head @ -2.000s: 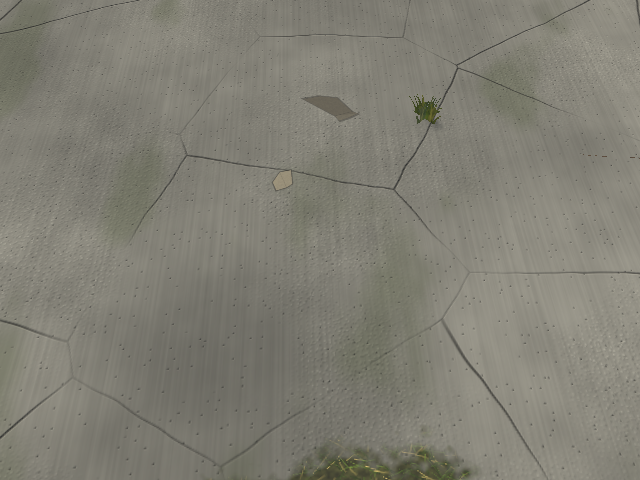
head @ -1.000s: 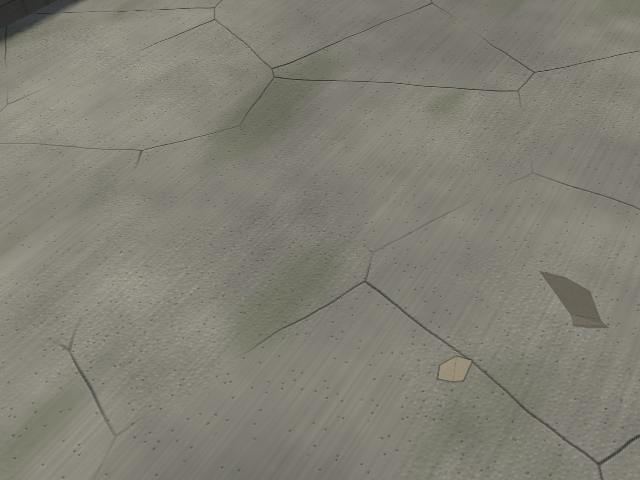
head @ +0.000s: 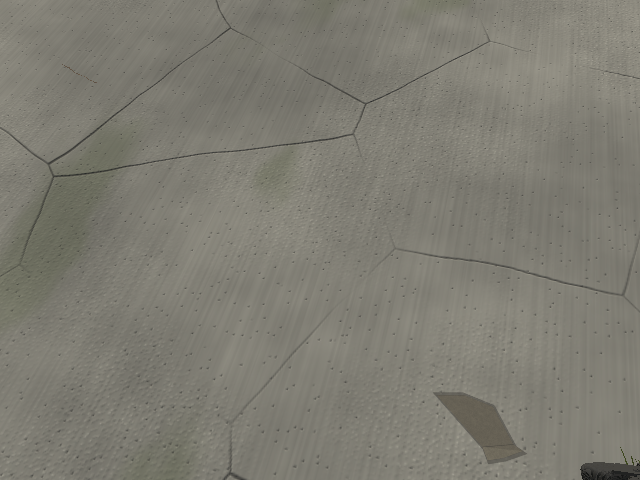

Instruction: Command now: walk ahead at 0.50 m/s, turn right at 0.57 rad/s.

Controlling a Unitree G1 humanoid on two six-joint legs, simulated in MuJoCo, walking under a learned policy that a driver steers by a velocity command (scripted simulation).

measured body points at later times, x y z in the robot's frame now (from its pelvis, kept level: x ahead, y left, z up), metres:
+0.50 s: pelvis +0.27 +0.04 +0.00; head +0.30 +0.03 +0.45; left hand +0.52 +0.25 -0.09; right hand +0.24 -0.25 -0.12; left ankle +0.28 +0.14 -0.75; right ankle +0.32 -0.14 -0.67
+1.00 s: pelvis +0.51 -0.12 +0.00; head +0.53 -0.15 +0.45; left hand +0.72 +0.07 -0.11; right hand +0.51 -0.44 -0.11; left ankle +0.68 -0.01 -0.67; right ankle +0.46 -0.18 -0.75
